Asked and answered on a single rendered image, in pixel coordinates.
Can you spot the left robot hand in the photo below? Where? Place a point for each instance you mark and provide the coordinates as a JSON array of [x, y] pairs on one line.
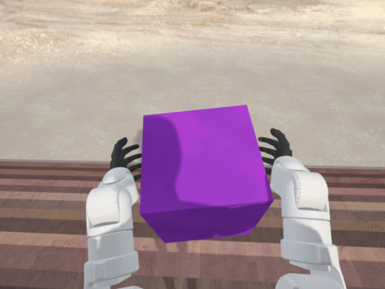
[[118, 155]]

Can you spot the carton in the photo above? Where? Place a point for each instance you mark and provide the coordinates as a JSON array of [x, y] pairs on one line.
[[202, 174]]

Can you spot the right robot forearm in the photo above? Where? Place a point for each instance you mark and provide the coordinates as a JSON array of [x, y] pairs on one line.
[[305, 210]]

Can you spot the left robot forearm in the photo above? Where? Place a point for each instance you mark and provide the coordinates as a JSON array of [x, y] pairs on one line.
[[111, 255]]

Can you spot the right robot upper arm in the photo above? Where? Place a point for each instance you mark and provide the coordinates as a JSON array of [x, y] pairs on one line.
[[304, 281]]

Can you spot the right robot hand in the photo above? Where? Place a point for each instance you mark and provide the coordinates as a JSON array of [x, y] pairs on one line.
[[282, 147]]

